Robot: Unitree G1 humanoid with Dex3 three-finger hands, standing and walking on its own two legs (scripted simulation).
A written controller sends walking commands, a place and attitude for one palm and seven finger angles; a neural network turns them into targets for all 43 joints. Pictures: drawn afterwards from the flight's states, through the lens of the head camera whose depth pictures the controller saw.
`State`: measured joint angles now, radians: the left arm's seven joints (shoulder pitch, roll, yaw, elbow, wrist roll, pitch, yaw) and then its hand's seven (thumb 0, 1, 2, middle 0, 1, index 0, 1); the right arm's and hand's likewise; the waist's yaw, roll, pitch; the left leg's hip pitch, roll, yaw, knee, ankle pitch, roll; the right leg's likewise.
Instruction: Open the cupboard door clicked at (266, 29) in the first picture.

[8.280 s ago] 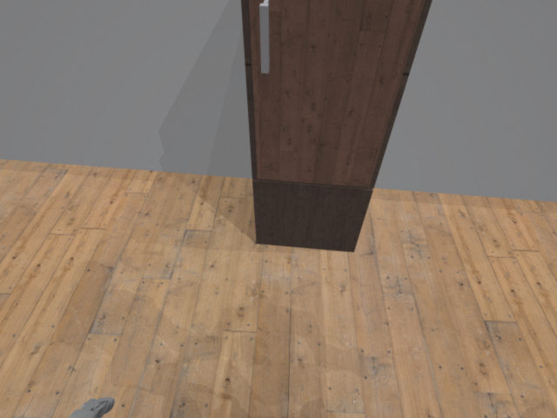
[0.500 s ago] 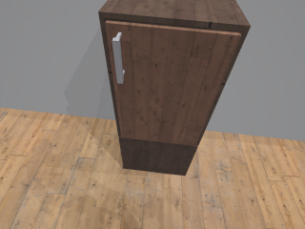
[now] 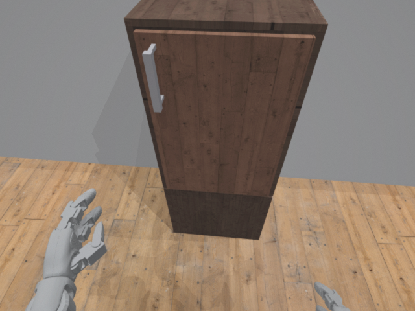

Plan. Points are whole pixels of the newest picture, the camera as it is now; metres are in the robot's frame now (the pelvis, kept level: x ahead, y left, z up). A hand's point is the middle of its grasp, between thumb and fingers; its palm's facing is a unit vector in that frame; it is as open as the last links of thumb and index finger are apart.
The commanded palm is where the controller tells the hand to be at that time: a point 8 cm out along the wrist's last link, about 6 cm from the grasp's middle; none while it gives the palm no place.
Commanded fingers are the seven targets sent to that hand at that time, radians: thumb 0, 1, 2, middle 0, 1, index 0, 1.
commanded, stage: raise the hand with hooked fingers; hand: left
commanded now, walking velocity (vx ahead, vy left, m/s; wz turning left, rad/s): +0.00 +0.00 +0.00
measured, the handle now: (155, 79) +0.59 +0.14 +0.16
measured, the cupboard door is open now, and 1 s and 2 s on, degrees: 0 0 0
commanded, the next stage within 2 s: move the hooked fingers beside the handle in 1.86 s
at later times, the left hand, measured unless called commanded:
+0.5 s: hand (89, 251) +0.22 +0.22 +0.04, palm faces -0.13 -0.99 -0.06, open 10.5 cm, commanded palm +0.18 +0.27 +0.06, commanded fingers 0.00 0.01 0.52 -0.26 -0.87 -0.26 -0.87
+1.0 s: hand (36, 205) +0.25 +0.28 +0.14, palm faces +0.00 -1.00 -0.08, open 13.4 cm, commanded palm +0.22 +0.32 +0.14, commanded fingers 0.00 -0.50 0.30 -0.30 -1.20 -0.30 -1.20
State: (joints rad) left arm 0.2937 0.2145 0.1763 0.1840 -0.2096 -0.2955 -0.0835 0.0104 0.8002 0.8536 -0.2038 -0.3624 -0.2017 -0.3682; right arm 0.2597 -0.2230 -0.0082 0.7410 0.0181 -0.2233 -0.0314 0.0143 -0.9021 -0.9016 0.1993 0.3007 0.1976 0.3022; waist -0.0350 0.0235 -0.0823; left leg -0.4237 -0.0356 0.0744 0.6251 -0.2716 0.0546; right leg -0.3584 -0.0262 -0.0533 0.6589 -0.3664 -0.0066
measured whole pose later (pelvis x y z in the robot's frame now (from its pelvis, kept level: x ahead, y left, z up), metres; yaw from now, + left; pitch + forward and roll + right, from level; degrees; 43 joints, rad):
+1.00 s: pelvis -0.01 +0.01 +0.00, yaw +1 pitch +1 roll -2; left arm 0.03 0.44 0.39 0.10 -0.37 -0.09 -0.46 0.00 -0.35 0.37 -0.29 -1.10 -0.29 -1.10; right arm 0.25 -0.25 0.07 0.58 0.06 -0.27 -0.09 0.02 -0.90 -0.90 0.20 0.30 0.20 0.30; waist 0.03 0.03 -0.05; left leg -0.40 -0.01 0.04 0.66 -0.29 0.07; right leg -0.28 0.00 -0.08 0.59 -0.33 0.00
